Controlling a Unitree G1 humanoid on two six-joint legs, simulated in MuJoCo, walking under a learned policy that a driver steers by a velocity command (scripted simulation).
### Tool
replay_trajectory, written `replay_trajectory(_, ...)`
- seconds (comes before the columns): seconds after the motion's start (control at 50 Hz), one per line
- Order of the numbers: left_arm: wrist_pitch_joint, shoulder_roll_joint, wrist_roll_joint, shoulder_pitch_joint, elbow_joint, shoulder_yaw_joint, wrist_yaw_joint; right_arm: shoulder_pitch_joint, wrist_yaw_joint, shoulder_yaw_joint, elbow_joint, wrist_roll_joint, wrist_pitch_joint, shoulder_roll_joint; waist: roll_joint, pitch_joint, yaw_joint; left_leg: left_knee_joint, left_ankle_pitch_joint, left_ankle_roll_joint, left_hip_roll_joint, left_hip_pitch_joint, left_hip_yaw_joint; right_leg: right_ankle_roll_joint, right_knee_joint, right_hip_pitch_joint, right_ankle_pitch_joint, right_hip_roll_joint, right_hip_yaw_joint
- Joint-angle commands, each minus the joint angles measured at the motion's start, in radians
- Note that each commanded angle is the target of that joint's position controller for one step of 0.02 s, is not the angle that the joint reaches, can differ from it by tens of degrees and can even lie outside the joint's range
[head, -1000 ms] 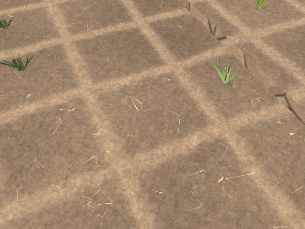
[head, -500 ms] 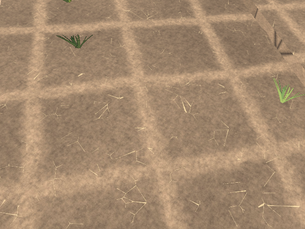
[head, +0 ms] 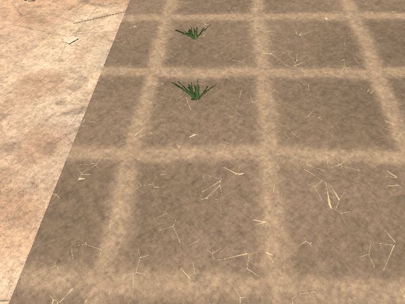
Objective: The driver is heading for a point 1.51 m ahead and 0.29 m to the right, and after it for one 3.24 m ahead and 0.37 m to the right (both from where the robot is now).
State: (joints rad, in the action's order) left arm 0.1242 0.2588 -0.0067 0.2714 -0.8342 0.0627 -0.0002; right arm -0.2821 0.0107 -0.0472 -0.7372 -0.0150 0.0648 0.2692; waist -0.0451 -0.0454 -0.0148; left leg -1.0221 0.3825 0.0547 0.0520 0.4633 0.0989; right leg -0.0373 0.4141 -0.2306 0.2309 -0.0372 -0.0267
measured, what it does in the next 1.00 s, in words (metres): walks ahead, turning right: left foot, then right foot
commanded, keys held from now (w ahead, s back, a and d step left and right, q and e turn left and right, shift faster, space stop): w+e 0.80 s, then w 0.02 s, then w+q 0.18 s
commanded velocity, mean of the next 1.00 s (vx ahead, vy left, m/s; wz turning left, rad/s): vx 0.48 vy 0.00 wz -0.35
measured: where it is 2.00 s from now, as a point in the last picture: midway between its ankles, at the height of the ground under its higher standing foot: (275, 183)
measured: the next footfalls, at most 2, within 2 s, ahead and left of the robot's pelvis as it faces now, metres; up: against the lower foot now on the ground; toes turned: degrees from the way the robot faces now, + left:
left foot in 0.30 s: +0.29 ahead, +0.14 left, +0.00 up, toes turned -7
right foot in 0.80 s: +0.51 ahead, -0.19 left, +0.00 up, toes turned -26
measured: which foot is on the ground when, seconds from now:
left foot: up 0.00-0.28, down 0.30-0.80, up 0.82-1.00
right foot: down 0.00-0.30, up 0.32-0.78, down 0.80-1.00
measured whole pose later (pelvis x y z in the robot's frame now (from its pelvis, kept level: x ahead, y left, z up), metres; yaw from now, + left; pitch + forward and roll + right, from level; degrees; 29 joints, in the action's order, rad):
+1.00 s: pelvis +0.47 -0.10 +0.00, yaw -25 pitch +1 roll +0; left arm 0.08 0.26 0.00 0.26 -0.70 0.05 -0.04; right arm -0.22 0.00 -0.05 -0.76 -0.02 0.08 0.30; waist -0.04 0.05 -0.01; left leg -1.17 0.28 0.00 -0.12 0.59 0.04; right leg -0.10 0.42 -0.27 0.18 -0.09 0.05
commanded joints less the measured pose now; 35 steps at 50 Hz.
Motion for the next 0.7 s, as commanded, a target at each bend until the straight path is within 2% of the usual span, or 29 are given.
replay_trajectory(0.02,-0.002,0.105,-0.002,0.026,0.044,0.014,-0.008,0.083,-0.013,-0.018,0.097,0.019,0.035,0.071,0.141,0.099,-0.012,-0.026,-0.131,-0.021,-0.121,0.318,-0.024,-0.176,-0.269,0.157,0.088,0.255,-0.343)
replay_trajectory(0.06,-0.009,0.12,-0.01,0.057,0.035,0.016,-0.008,0.129,-0.013,-0.007,0.119,0.02,0.042,0.045,0.148,0.097,-0.025,0.086,-0.188,-0.041,-0.117,0.28,-0.064,-0.187,-0.278,0.122,-0.05,0.219,-0.268)
replay_trajectory(0.1,-0.017,0.137,-0.014,0.088,0.029,0.018,-0.001,0.195,-0.016,0.006,0.141,0.017,0.051,0.015,0.145,0.094,-0.044,0.256,-0.257,-0.055,-0.094,0.196,-0.086,-0.176,-0.263,0.085,-0.152,0.189,-0.209)
replay_trajectory(0.14,-0.025,0.157,-0.017,0.12,0.024,0.02,0.003,0.242,-0.025,0.009,0.153,0.006,0.058,0.012,0.162,0.084,-0.059,0.378,-0.308,-0.07,-0.062,0.099,-0.101,-0.167,-0.237,0.056,-0.187,0.179,-0.184)
replay_trajectory(0.2,-0.035,0.169,-0.027,0.159,0.021,0.02,0.005,0.275,-0.036,-0.003,0.171,-0.009,0.064,0.051,0.178,0.076,-0.054,0.471,-0.331,-0.068,-0.045,-0.002,-0.08,-0.156,-0.2,0.063,-0.151,0.221,-0.247)
replay_trajectory(0.24,-0.044,0.182,-0.03,0.14,0.03,0.023,0.01,0.237,-0.036,-0.019,0.167,-0.012,0.069,0.085,0.185,0.066,-0.008,0.535,-0.313,-0.046,-0.043,-0.1,-0.07,-0.13,-0.153,0.073,-0.146,0.238,-0.283)
replay_trajectory(0.26,-0.047,0.175,-0.027,0.131,0.036,0.021,0.012,0.17,-0.029,-0.032,0.148,-0.01,0.069,0.108,0.175,0.035,0.032,0.566,-0.3,-0.027,-0.038,-0.212,-0.079,-0.108,-0.088,0.058,-0.202,0.215,-0.271)
replay_trajectory(0.28,-0.046,0.149,-0.018,0.121,0.045,0.013,0.01,0.059,-0.018,-0.051,0.124,-0.004,0.069,0.146,0.157,-0.03,0.09,0.58,-0.293,0.004,-0.078,-0.385,-0.054,-0.076,0.06,0.002,-0.261,0.161,-0.23)
replay_trajectory(0.3,-0.042,0.073,0.007,0.099,0.083,-0.012,0.008,-0.127,-0.004,-0.071,0.107,0.015,0.065,0.223,0.024,-0.189,0.17,0.568,-0.241,0.072,-0.285,-0.658,0.141,-0.034,0.384,-0.165,-0.075,0.084,-0.156)
replay_trajectory(0.32,-0.026,-0.014,-0.027,0.235,0.113,-0.037,0.01,-0.19,-0.014,-0.085,0.08,0.031,0.049,0.291,-0.32,-0.313,0.105,0.678,-0.047,0.216,-0.503,-0.872,0.57,0.004,0.691,-0.465,0.342,-0.014,-0.076)
replay_trajectory(0.34,-0.027,0.096,-0.052,0.221,0.085,-0.01,0.014,-0.163,-0.018,-0.063,0.08,0.028,0.049,0.183,-0.21,-0.229,0.114,0.736,0.077,0.212,-0.481,-0.787,0.62,0.008,0.843,-0.56,0.311,0.045,-0.136)
replay_trajectory(0.36,-0.033,0.14,-0.053,0.135,0.097,0.005,0.013,-0.104,-0.017,-0.046,0.085,0.017,0.049,0.126,-0.119,-0.097,0.109,0.738,0.015,0.174,-0.445,-0.668,0.445,0.002,0.869,-0.59,0.217,0.083,-0.123)
replay_trajectory(0.38,-0.041,0.125,-0.041,0.099,0.097,0.005,0.013,-0.038,-0.02,-0.036,0.087,0.018,0.048,0.1,-0.049,-0.039,0.081,0.76,-0.099,0.151,-0.392,-0.555,0.318,0.008,0.848,-0.548,0.14,0.117,-0.104)
replay_trajectory(0.4,-0.048,0.111,-0.028,0.073,0.104,0.008,0.011,0.005,-0.024,-0.03,0.082,0.021,0.047,0.074,-0.05,0.011,0.058,0.79,-0.179,0.14,-0.349,-0.473,0.227,0.012,0.807,-0.527,0.092,0.136,-0.1)
replay_trajectory(0.44,-0.068,0.073,-0.027,0.068,0.114,0.006,0.0,0.039,-0.025,-0.032,0.065,0.027,0.055,0.066,-0.074,0.048,0.024,0.842,-0.292,0.131,-0.309,-0.374,0.097,0.016,0.781,-0.466,0.037,0.16,-0.082)
replay_trajectory(0.46,-0.076,0.057,-0.026,0.059,0.122,0.004,-0.003,0.038,-0.025,-0.036,0.056,0.024,0.061,0.07,-0.06,0.057,0.016,0.855,-0.356,0.138,-0.308,-0.359,0.055,0.019,0.772,-0.471,0.02,0.162,-0.078)
replay_trajectory(0.52,-0.084,0.048,-0.015,-0.003,0.161,0.001,-0.009,0.031,-0.02,-0.05,0.025,0.021,0.068,0.102,-0.019,0.086,0.011,0.877,-0.469,0.152,-0.323,-0.36,-0.037,0.034,0.675,-0.526,-0.064,0.164,-0.088)
replay_trajectory(0.6,-0.072,0.041,-0.013,-0.133,0.207,-0.009,-0.036,0.028,-0.009,-0.058,-0.001,0.017,0.058,0.142,-0.006,0.112,0.046,0.879,-0.472,0.121,-0.301,-0.368,-0.166,0.023,0.425,-0.481,-0.265,0.151,-0.032)
replay_trajectory(0.64,-0.071,0.042,-0.014,-0.205,0.238,-0.012,-0.05,0.001,-0.005,-0.062,-0.017,0.009,0.051,0.164,0.003,0.128,0.071,0.874,-0.461,0.109,-0.312,-0.397,-0.2,0.01,0.345,-0.465,-0.279,0.143,0.006)
replay_trajectory(0.7,-0.072,0.06,-0.019,-0.275,0.286,-0.007,-0.066,-0.033,-0.005,-0.07,-0.04,-0.006,0.033,0.193,0.0,0.145,0.083,0.83,-0.515,0.085,-0.339,-0.489,-0.234,-0.027,0.268,-0.467,-0.2,0.126,0.046)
